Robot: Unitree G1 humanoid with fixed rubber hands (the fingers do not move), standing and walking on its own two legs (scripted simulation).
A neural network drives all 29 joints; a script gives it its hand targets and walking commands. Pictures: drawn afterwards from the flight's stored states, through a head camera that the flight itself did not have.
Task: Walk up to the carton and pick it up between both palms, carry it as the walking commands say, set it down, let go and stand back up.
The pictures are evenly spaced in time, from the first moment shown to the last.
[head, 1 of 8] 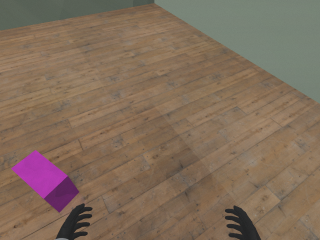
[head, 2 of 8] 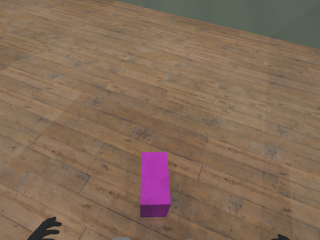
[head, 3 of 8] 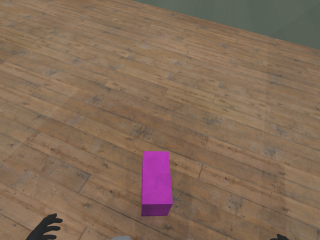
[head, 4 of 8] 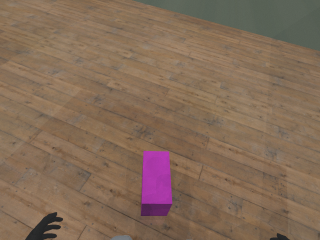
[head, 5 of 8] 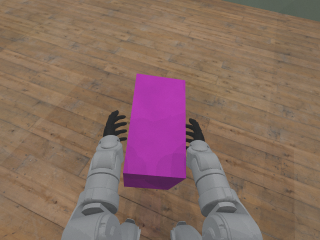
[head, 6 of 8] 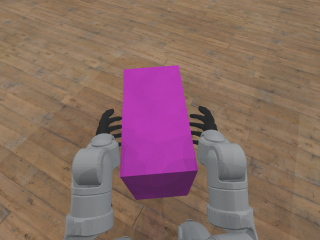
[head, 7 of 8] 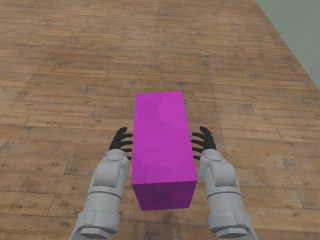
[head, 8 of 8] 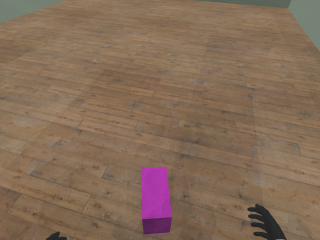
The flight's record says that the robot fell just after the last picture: no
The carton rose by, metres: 0.68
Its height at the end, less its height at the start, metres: +0.00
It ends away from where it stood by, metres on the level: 2.97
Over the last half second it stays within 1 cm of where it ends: yes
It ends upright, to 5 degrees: yes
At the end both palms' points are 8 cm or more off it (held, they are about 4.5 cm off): yes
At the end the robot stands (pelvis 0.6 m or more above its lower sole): yes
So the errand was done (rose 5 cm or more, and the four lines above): yes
